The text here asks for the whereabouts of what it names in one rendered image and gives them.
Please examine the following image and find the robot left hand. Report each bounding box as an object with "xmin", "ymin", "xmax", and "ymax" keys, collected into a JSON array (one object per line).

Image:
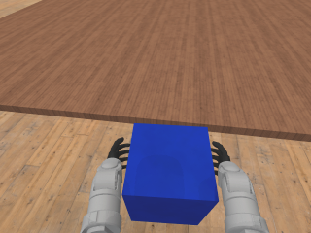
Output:
[{"xmin": 107, "ymin": 137, "xmax": 130, "ymax": 169}]

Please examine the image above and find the carton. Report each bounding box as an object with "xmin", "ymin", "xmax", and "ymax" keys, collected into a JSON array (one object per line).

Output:
[{"xmin": 121, "ymin": 123, "xmax": 219, "ymax": 225}]

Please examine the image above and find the robot right forearm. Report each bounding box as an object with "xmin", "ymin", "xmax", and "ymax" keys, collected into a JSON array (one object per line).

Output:
[{"xmin": 218, "ymin": 161, "xmax": 270, "ymax": 233}]

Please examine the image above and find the robot right hand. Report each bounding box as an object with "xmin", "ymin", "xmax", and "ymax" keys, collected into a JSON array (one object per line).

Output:
[{"xmin": 211, "ymin": 141, "xmax": 230, "ymax": 176}]

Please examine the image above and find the robot left forearm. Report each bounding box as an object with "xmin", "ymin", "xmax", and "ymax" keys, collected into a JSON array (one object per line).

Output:
[{"xmin": 80, "ymin": 157, "xmax": 122, "ymax": 233}]

